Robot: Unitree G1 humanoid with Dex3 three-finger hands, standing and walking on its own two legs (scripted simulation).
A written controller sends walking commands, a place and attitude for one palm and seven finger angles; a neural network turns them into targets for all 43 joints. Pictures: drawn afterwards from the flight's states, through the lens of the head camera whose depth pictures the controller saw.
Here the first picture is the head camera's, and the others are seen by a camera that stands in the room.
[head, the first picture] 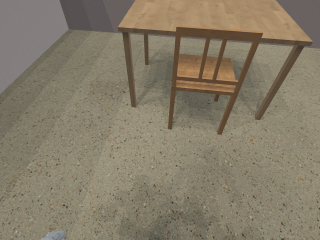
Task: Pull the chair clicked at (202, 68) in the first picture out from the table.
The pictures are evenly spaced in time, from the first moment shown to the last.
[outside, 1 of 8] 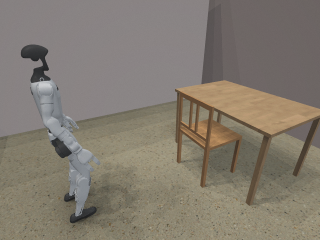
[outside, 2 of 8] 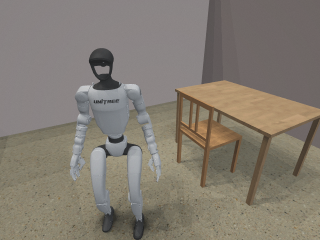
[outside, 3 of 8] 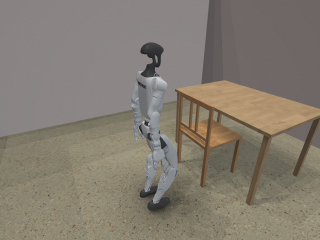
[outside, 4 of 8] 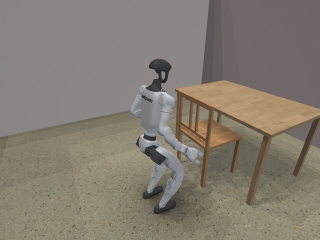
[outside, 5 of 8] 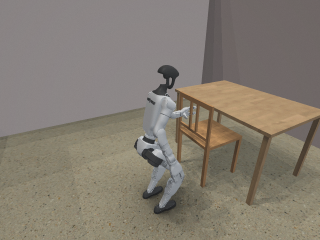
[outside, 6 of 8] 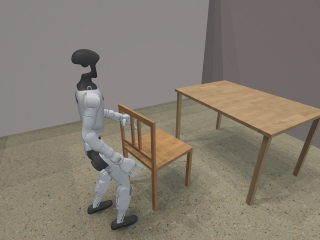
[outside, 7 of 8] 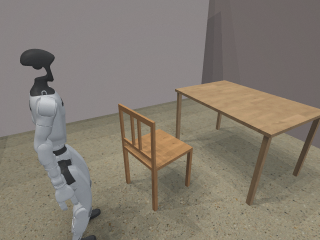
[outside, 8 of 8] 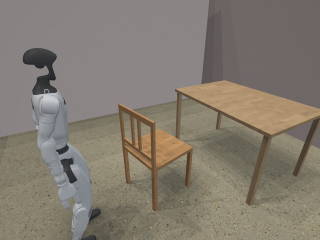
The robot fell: no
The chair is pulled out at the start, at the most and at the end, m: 0.00 0.57 0.57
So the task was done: yes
